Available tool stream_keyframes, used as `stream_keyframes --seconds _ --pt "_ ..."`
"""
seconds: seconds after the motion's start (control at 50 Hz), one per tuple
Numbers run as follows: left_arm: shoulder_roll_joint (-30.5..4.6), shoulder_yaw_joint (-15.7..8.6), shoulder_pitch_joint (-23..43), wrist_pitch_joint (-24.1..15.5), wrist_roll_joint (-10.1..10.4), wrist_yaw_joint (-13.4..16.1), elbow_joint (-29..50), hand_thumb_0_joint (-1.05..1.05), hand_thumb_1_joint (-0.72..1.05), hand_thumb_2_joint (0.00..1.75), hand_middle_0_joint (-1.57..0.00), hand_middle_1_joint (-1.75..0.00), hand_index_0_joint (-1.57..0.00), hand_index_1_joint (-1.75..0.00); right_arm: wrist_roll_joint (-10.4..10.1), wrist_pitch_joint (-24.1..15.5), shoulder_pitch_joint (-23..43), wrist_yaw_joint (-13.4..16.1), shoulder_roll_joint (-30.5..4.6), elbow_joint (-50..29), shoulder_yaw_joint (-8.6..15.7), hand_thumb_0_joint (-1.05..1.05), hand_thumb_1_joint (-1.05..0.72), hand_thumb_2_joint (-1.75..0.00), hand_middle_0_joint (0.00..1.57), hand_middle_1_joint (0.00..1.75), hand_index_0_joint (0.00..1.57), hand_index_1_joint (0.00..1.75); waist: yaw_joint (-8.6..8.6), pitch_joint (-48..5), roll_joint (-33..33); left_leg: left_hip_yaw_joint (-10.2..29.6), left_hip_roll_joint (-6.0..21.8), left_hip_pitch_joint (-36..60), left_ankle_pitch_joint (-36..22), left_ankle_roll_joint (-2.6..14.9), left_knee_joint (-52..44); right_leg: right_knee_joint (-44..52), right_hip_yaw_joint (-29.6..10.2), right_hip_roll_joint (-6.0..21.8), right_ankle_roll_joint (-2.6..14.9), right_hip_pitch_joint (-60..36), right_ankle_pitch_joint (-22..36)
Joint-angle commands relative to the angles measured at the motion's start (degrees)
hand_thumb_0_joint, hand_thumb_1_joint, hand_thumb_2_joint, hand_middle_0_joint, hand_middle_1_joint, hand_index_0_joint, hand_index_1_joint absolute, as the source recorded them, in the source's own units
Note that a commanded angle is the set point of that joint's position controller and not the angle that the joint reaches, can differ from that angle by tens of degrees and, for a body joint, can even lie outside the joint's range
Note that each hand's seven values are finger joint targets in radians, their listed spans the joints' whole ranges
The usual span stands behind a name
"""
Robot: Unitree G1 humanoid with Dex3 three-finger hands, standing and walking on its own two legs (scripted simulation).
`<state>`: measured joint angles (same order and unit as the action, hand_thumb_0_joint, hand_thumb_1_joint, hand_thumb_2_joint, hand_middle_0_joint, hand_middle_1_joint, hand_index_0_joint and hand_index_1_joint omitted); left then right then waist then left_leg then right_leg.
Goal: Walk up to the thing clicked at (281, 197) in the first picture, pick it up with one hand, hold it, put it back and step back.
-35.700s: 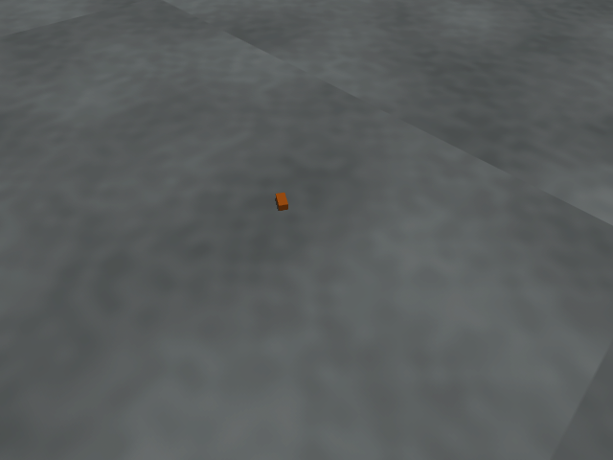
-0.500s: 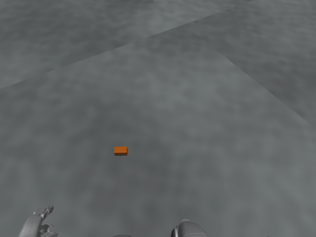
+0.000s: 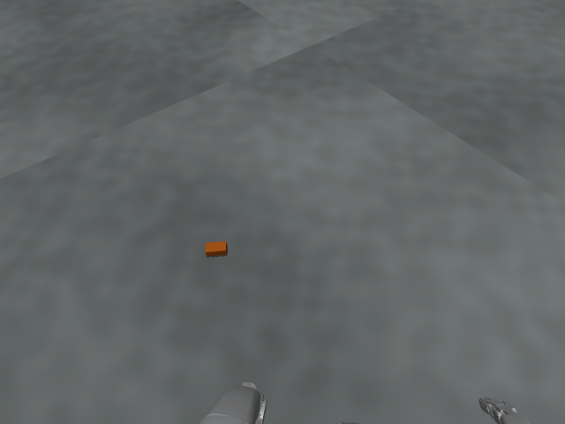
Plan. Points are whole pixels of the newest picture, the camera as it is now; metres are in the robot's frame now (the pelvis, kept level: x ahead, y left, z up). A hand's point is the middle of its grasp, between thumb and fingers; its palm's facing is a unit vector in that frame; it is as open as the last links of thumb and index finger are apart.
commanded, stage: step back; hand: left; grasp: from above
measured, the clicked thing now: (216, 248) +0.82 +0.31 -0.74
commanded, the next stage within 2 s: stand in 1.68 s
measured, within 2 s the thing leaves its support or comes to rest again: neither
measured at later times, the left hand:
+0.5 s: hand out of the picture -0.11 +0.26 -0.15, palm faces +0.03 -0.92 -0.39, open 7.4 cm
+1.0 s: hand out of the picture -0.21 +0.26 -0.14, palm faces +0.07 -0.91 -0.40, open 7.4 cm
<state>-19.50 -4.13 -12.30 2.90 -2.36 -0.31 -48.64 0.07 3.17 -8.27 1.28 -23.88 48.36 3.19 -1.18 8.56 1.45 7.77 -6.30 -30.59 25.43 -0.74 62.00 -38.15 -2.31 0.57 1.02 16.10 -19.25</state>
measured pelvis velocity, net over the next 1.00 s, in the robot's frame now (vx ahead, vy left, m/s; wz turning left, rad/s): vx -0.25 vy -0.03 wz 0.06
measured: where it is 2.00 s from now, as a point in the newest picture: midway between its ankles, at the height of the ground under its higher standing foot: outside the picture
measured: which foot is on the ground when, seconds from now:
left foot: up 0.00-0.20, down 0.22-0.58, up 0.60-0.80, down 0.82-1.00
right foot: down 0.00-0.24, up 0.26-0.52, down 0.54-1.00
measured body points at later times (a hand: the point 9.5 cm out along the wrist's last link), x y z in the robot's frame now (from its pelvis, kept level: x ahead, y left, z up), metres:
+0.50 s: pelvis -0.19 -0.02 +0.00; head -0.14 -0.01 +0.44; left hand -0.11 +0.31 -0.12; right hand -0.05 -0.32 -0.11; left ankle -0.11 +0.11 -0.73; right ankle -0.22 -0.15 -0.70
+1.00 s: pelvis -0.25 -0.03 +0.01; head -0.24 -0.03 +0.46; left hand -0.21 +0.31 -0.11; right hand -0.18 -0.33 -0.12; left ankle -0.23 +0.11 -0.73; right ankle -0.22 -0.14 -0.71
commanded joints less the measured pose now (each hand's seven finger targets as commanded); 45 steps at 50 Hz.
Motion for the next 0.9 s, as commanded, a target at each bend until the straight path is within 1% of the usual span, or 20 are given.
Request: stream_keyframes --seconds 0.0,0.08,0.18,0.2,0.22,0.24,0.3,0.38,0.48,0.5,0.52,0.54,0.56,0.62,0.72,0.78,0.8,0.82,0.84,0.88 --pt "-15.6 -4.4 6.4 -2.2 -0.3 1.9 8.1 0.00 0.90 0.90 -0.20 -0.30 -0.20 -0.30 0.3 -1.9 -3.3 0.8 -9.0 -3.0 2.2 0.00 -0.90 -0.90 0.20 0.30 0.20 0.30 0.69 -6.7 -10.9 -0.3 -0.2 3.1 1.7 -0.61 5.3 13.1 -9.1 11.8 10.03 -0.1 20.3" --pt "-15.6 -4.2 1.4 -1.6 -0.3 2.6 7.5 0.00 0.90 0.90 -0.20 -0.30 -0.20 -0.30 0.9 -2.0 -0.6 0.6 -8.0 -4.3 2.0 0.00 -0.90 -0.90 0.20 0.30 0.20 0.30 -2.68 -8.7 -12.1 -3.7 2.7 2.7 6.0 -0.66 -10.8 10.7 -10.8 14.4 11.16 -11.1 26.9" --pt "-15.6 -2.6 5.0 -0.3 1.1 2.1 8.6 0.00 0.90 0.90 -0.20 -0.30 -0.20 -0.30 1.4 -2.1 -9.7 0.1 -9.2 0.1 3.2 0.00 -0.90 -0.90 0.20 0.30 0.20 0.30 1.90 -12.4 -8.4 -5.3 5.9 19.9 -11.8 2.98 -38.1 3.2 -8.0 11.3 5.22 -2.0 18.0" --pt "-13.1 -2.0 3.5 -0.2 1.3 1.9 9.1 0.00 0.90 0.90 -0.20 -0.30 -0.20 -0.30 2.5 -2.2 -8.5 0.1 -13.1 -0.8 4.2 0.00 -0.90 -0.90 0.20 0.30 0.20 0.30 1.25 -12.6 1.1 9.8 16.7 24.1 -15.5 6.80 -41.0 -4.8 -4.0 5.5 2.00 7.9 6.1" --pt "-13.8 -2.6 7.3 -0.3 1.9 2.5 9.9 0.00 0.90 0.90 -0.20 -0.30 -0.20 -0.30 2.2 -1.9 -3.7 -0.7 -20.0 -2.6 5.0 0.00 -0.90 -0.90 0.20 0.30 0.20 0.30 2.80 -10.7 13.5 21.7 28.1 15.5 -23.4 15.81 -43.9 -17.0 2.3 -3.8 -0.65 10.9 -16.7" --pt "-15.0 -3.5 10.0 -0.2 0.8 2.9 9.3 0.00 0.90 0.90 -0.20 -0.30 -0.20 -0.30 2.5 -2.4 -2.6 -0.5 -19.9 -3.1 5.4 0.00 -0.90 -0.90 0.20 0.30 0.20 0.30 4.29 -8.9 10.8 25.0 30.6 9.3 -25.9 19.76 -44.5 -27.6 -5.5 -3.6 -0.76 8.4 -19.3" --pt "-13.7 -3.4 3.9 0.3 2.3 2.5 5.2 0.00 0.90 0.90 -0.20 -0.30 -0.20 -0.30 2.5 -2.7 3.2 0.5 -13.1 -3.7 2.8 0.00 -0.90 -0.90 0.20 0.30 0.20 0.30 -1.06 -8.1 3.2 7.2 21.4 10.8 -32.8 13.75 -39.2 -37.9 -8.3 -6.4 0.12 10.0 -10.6" --pt "-12.7 -2.9 1.8 -0.8 1.3 1.7 3.9 0.00 0.90 0.90 -0.20 -0.30 -0.20 -0.30 2.4 -2.3 1.4 0.2 -10.6 -4.0 2.9 0.00 -0.90 -0.90 0.20 0.30 0.20 0.30 0.74 -8.2 6.3 4.7 20.0 18.4 -24.9 14.76 -37.8 -23.5 -3.4 -3.6 -2.38 9.3 -10.6" --pt "-11.8 -2.5 -2.8 -3.3 0.8 0.9 -0.4 0.00 0.90 0.90 -0.20 -0.30 -0.20 -0.30 2.2 -1.2 -0.4 -0.6 -13.7 -2.5 3.7 0.00 -0.90 -0.90 0.20 0.30 0.20 0.30 0.63 -12.6 9.0 2.5 18.1 19.3 -8.0 11.25 -34.3 13.9 3.8 -3.2 0.26 -4.4 -3.6" --pt "-12.8 -3.0 -4.8 -3.9 0.1 1.1 -2.2 0.00 0.90 0.90 -0.20 -0.30 -0.20 -0.30 2.1 -1.0 -0.7 -0.7 -12.1 -2.3 3.2 0.00 -0.90 -0.90 0.20 0.30 0.20 0.30 -0.10 -12.5 6.7 0.6 16.5 14.2 -7.4 9.00 -30.1 18.1 1.3 -2.6 1.47 -10.0 -0.7" --pt "-16.2 -4.0 -4.9 -4.3 -0.7 1.3 -2.2 0.00 0.90 0.90 -0.20 -0.30 -0.20 -0.30 1.7 -1.1 -1.1 -1.0 -8.7 -2.8 2.2 0.00 -0.90 -0.90 0.20 0.30 0.20 0.30 0.36 -10.7 -2.3 -1.9 11.7 2.5 -0.4 5.23 -23.0 19.0 -12.9 4.2 3.73 -13.8 -7.4" --pt "-21.8 -5.2 -1.7 -4.2 -0.6 1.3 -0.6 0.00 0.90 0.90 -0.20 -0.30 -0.20 -0.30 1.4 -1.3 3.1 -0.6 -7.1 -4.2 1.9 0.00 -0.90 -0.90 0.20 0.30 0.20 0.30 -2.41 -7.8 -12.3 -2.1 5.0 1.1 6.1 1.56 -16.0 24.0 -29.0 17.7 10.69 0.1 -21.0" --pt "-23.9 -5.4 3.2 -4.3 -0.7 1.4 0.6 0.00 0.90 0.90 -0.20 -0.30 -0.20 -0.30 1.4 -1.1 4.4 -0.3 -10.2 -3.3 3.1 0.00 -0.90 -0.90 0.20 0.30 0.20 0.30 -1.97 -2.7 -11.6 3.1 6.5 5.9 5.7 0.22 -7.9 26.1 -33.9 22.6 14.47 12.6 -24.7" --pt "-18.0 -4.1 7.1 -5.1 -0.3 1.7 0.8 0.00 0.90 0.90 -0.20 -0.30 -0.20 -0.30 0.6 -2.1 0.5 -0.7 -9.4 -0.2 2.7 0.00 -0.90 -0.90 0.20 0.30 0.20 0.30 1.13 -2.4 -7.0 1.6 3.2 3.9 -1.9 0.29 -4.4 19.7 -16.4 13.3 9.64 5.5 -8.3" --pt "-18.1 -4.3 1.7 -5.2 -0.7 0.8 -1.0 0.00 0.90 0.90 -0.20 -0.30 -0.20 -0.30 1.9 -3.9 1.9 -1.9 -8.4 0.5 2.3 0.00 -0.90 -0.90 0.20 0.30 0.20 0.30 -2.59 -3.5 -11.3 -4.4 5.6 6.0 3.1 -0.45 -22.0 19.9 -15.0 12.9 9.17 -2.2 -17.6" --pt "-16.3 -2.8 3.1 -4.0 -0.1 0.3 -0.7 0.00 0.90 0.90 -0.20 -0.30 -0.20 -0.30 1.7 -5.0 -3.6 -1.8 -8.1 3.7 3.0 0.00 -0.90 -0.90 0.20 0.30 0.20 0.30 0.72 -5.8 -8.3 -7.6 3.8 22.0 -5.2 1.42 -40.1 12.4 -8.8 10.0 6.42 2.5 -8.4" --pt "-13.8 -1.7 1.0 -3.8 0.0 0.2 -1.0 0.00 0.90 0.90 -0.20 -0.30 -0.20 -0.30 2.1 -5.6 -5.7 -1.4 -9.1 4.4 3.7 0.00 -0.90 -0.90 0.20 0.30 0.20 0.30 1.43 -8.0 -3.5 -0.5 7.3 30.1 -5.4 2.53 -42.6 4.6 -5.5 7.4 4.54 8.1 -4.1" --pt "-10.4 -0.7 2.5 -3.8 1.3 -0.1 -0.8 0.00 0.90 0.90 -0.20 -0.30 -0.20 -0.30 2.4 -5.9 -5.3 -1.2 -13.5 4.1 4.3 0.00 -0.90 -0.90 0.20 0.30 0.20 0.30 2.16 -8.4 8.2 20.9 19.8 29.7 9.9 8.17 -48.2 -4.6 1.2 0.1 0.34 16.6 -8.6" --pt "-15.5 -2.5 4.9 -3.7 1.2 0.4 -1.5 0.00 0.90 0.90 -0.20 -0.30 -0.20 -0.30 2.1 -5.8 -5.5 -1.4 -16.8 3.5 4.9 0.00 -0.90 -0.90 0.20 0.30 0.20 0.30 3.17 -5.5 4.6 26.7 25.4 19.2 20.8 14.16 -51.0 -11.4 -0.1 1.1 0.16 12.9 -13.9" --pt "-14.5 -2.3 3.6 -4.0 1.4 -0.2 -1.9 0.00 0.90 0.90 -0.20 -0.30 -0.20 -0.30 2.4 -6.5 -2.7 -1.2 -13.3 3.1 3.7 0.00 -0.90 -0.90 0.20 0.30 0.20 0.30 0.96 -3.6 1.5 19.8 22.2 18.3 13.3 12.99 -49.3 -12.0 -2.8 2.6 0.43 12.0 -9.7"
